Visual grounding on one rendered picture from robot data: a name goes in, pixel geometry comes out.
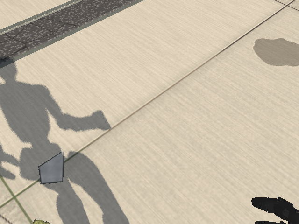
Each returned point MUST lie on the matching right robot hand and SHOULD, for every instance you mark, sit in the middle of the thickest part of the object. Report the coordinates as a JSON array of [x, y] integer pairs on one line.
[[280, 207]]

